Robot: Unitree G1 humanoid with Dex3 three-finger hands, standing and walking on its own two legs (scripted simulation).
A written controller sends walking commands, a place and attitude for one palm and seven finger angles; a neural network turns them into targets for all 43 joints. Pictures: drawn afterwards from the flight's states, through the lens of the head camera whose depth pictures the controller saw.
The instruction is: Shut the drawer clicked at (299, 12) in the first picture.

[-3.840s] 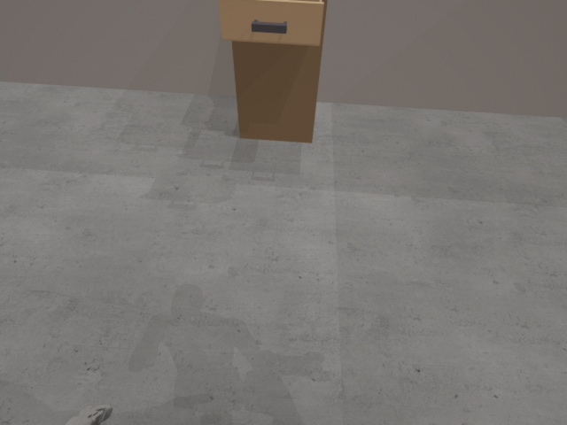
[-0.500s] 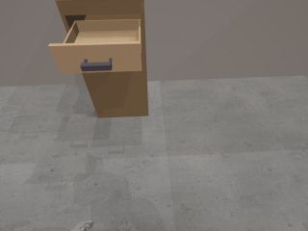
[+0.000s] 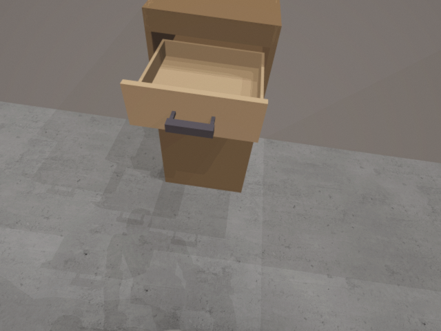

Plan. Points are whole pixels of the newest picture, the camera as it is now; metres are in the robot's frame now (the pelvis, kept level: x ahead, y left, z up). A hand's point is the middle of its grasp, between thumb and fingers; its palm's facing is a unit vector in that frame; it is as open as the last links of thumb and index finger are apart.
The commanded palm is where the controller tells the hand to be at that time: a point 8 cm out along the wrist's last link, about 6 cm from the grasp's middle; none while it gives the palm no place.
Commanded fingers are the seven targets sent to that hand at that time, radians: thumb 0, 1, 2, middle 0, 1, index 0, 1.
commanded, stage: take the last steps up to it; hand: left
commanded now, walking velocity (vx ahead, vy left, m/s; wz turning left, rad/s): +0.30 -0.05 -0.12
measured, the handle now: (191, 122) +0.60 +0.14 -0.01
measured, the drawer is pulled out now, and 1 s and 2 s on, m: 0.30 0.30 0.30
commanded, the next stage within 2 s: come to a stop and stand still in 0.84 s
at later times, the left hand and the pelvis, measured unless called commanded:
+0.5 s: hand (179, 281) +0.24 +0.11 -0.15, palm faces -0.05 -0.97 -0.23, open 7.3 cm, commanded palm none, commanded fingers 0.00 0.90 0.90 -0.20 -0.30 -0.20 -0.30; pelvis +0.13 -0.07 +0.00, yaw -2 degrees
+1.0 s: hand (176, 315) +0.18 +0.10 -0.18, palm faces +0.10 -0.99 -0.12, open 7.3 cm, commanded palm none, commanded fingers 0.00 0.90 0.90 -0.20 -0.30 -0.20 -0.30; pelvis +0.26 -0.04 +0.00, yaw -2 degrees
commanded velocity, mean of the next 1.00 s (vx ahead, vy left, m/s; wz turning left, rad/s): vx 0.20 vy -0.02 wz -0.01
